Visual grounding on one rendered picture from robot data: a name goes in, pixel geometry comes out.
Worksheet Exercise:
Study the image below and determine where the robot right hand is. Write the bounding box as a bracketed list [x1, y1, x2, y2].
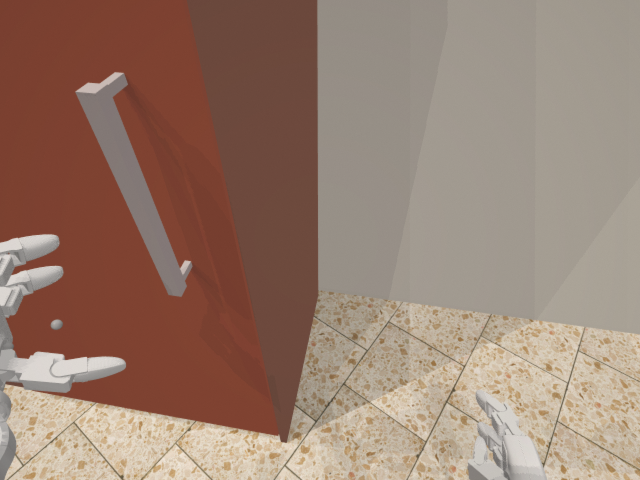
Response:
[468, 390, 547, 480]

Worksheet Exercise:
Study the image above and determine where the robot left hand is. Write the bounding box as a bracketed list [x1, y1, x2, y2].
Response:
[0, 234, 126, 393]

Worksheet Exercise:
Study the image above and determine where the wardrobe door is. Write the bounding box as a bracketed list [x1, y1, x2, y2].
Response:
[0, 0, 279, 436]

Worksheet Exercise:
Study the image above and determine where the handle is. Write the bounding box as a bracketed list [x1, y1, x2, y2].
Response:
[75, 72, 193, 297]

